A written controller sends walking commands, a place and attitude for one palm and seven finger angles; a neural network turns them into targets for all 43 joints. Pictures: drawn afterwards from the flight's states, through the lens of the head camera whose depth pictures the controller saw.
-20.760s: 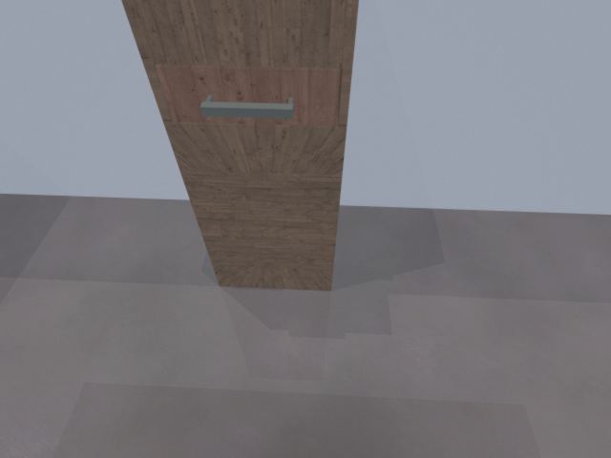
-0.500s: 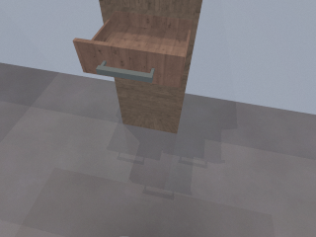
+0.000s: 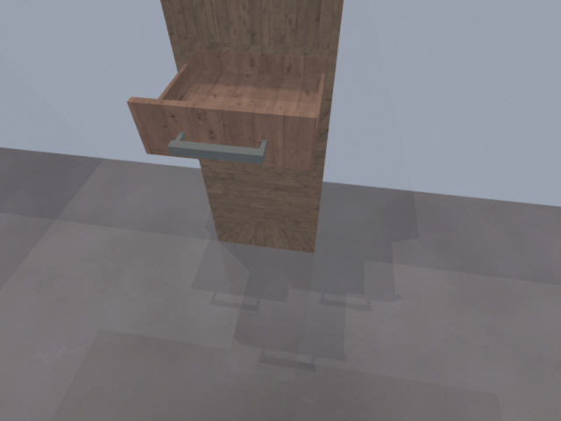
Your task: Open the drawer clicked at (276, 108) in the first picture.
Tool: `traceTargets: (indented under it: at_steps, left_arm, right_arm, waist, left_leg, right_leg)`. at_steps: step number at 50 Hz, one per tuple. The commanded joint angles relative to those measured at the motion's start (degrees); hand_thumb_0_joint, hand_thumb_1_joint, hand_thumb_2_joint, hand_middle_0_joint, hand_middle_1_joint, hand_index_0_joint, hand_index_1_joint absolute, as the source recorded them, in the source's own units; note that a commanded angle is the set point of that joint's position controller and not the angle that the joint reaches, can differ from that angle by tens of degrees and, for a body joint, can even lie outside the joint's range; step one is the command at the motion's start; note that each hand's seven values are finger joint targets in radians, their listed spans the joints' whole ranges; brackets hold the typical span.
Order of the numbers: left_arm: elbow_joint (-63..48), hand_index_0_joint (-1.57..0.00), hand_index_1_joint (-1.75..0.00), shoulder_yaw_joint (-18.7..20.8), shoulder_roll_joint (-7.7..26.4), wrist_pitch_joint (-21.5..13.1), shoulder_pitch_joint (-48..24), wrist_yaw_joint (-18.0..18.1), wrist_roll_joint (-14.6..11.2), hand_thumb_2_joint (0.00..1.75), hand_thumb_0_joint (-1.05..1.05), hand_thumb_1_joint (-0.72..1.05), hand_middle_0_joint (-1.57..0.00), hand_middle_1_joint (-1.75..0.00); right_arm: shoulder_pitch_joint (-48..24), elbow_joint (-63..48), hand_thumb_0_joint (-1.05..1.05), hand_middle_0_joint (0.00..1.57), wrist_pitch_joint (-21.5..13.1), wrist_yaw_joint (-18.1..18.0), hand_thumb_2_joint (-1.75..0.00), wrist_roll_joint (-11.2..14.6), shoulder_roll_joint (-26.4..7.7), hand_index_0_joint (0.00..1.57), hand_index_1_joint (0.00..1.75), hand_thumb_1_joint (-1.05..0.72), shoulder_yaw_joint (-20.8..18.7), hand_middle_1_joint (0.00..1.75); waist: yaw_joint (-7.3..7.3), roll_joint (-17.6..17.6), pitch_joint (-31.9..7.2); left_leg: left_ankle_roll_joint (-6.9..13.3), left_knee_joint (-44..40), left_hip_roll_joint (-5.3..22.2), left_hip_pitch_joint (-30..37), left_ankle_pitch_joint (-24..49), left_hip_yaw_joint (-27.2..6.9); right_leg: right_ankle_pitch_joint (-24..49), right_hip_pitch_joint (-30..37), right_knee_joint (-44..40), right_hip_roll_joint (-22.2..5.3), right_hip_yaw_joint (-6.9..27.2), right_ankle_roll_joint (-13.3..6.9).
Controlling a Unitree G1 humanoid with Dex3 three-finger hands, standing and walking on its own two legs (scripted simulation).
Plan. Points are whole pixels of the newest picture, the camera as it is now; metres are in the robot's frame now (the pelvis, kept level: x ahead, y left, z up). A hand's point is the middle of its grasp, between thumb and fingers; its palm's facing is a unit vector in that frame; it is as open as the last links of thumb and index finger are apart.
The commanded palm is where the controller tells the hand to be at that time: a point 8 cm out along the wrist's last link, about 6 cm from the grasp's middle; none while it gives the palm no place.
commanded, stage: let the arm hang, fingers relaxed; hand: left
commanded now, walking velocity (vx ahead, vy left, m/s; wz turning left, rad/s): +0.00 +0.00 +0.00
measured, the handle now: (219, 146) +0.62 +0.16 +0.04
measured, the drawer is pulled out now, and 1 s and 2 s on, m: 0.30 0.30 0.30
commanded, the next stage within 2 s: look to check the result in 0.20 s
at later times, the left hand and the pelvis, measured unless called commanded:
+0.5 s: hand out of the picture +0.02 +0.18 -0.17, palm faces +0.02 -0.98 -0.21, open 7.3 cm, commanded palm none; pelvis +0.01 +0.00 +0.00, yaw +0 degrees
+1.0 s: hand out of the picture +0.05 +0.17 -0.17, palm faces +0.01 -0.97 -0.22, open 7.3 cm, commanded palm none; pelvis +0.03 -0.01 +0.00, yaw +0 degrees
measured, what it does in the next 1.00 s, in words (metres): stands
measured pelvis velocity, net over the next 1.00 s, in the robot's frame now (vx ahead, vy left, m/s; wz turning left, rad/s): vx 0.03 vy -0.01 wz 0.00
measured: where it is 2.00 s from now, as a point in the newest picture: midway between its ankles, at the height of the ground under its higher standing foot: outside the picture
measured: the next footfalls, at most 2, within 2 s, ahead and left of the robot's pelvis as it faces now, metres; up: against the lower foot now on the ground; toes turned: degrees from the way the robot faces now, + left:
none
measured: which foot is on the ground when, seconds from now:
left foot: down 0.00-1.00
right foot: down 0.00-1.00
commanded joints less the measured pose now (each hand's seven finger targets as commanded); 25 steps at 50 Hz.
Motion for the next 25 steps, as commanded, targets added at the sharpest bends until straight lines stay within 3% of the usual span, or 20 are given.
traceTargets:
  at_steps: [1,7,10,13,20,25]
  left_arm:
    - [-1.26,-0.2,-0.3,1.57,6.66,-0.48,4.25,-0.12,-0.37,0.9,0.0,0.9,-0.2,-0.3]
    - [-1.19,-0.2,-0.3,1.56,6.88,-0.65,3.29,-0.12,-0.34,0.9,0.0,0.9,-0.2,-0.3]
    - [-1.08,-0.2,-0.3,1.65,7.12,-0.61,2.88,-0.2,-0.42,0.9,0.0,0.9,-0.2,-0.3]
    - [-0.75,-0.2,-0.3,1.49,7.11,-0.72,2.82,-0.15,-0.43,0.9,0.0,0.9,-0.2,-0.3]
    - [-0.36,-0.2,-0.3,1.44,7.23,-0.77,2.93,-0.17,-0.51,0.9,0.0,0.9,-0.2,-0.3]
    - [-0.13,-0.2,-0.3,1.33,7.19,-0.83,3.15,-0.05,-0.51,0.9,0.0,0.9,-0.2,-0.3]
  right_arm:
    - [4.03,-1.16,0.0,0.2,-0.72,-0.2,-0.9,0.03,-5.55,0.2,0.3,-0.9,-0.85,0.3]
    - [3.32,-1.45,0.0,0.2,-0.84,-0.28,-0.9,0.22,-6.24,0.2,0.3,-0.9,-0.9,0.3]
    - [2.95,-1.28,0.0,0.2,-0.88,-0.31,-0.9,0.14,-6.42,0.2,0.3,-0.9,-0.78,0.3]
    - [2.68,-1.33,0.0,0.2,-0.8,-0.31,-0.9,0.25,-6.67,0.2,0.3,-0.9,-0.87,0.3]
    - [1.81,-0.96,0.0,0.2,-0.86,-0.38,-0.9,0.3,-7.06,0.2,0.3,-0.9,-0.81,0.3]
    - [1.5,-0.81,0.0,0.2,-0.78,-0.44,-0.9,0.41,-6.97,0.2,0.3,-0.9,-0.87,0.3]
  waist:
    - [0.78,0.28,3.94]
    - [0.68,-0.98,2.64]
    - [0.59,0.67,1.97]
    - [0.44,-1.66,1.74]
    - [0.43,-0.15,1.21]
    - [0.34,-1.42,1.39]
  left_leg:
    - [1.74,-6.46,4.39,-1.43,-2.42,-4.89]
    - [1.66,-6.38,4.71,0.49,0.51,-4.88]
    - [1.61,-6.76,4.77,1.1,0.99,-4.88]
    - [1.57,-6.48,4.75,2.12,1.63,-4.59]
    - [1.37,-6.39,4.81,3.19,2.74,-4.3]
    - [1.27,-5.96,4.86,3.92,4.09,-3.82]
  right_leg:
    - [-3.26,-3.2,-6.44,-5.36,5.45,-2.02]
    - [-0.22,-2.25,-6.23,-5.47,4.94,-1.8]
    - [0.75,-1.5,-6.19,-5.63,5.04,-1.78]
    - [0.88,-1.49,-6.76,-5.83,5.03,-1.66]
    - [2.19,-1.04,-6.79,-5.88,5.1,-1.58]
    - [4.14,-0.95,-6.86,-6.12,5.1,-1.51]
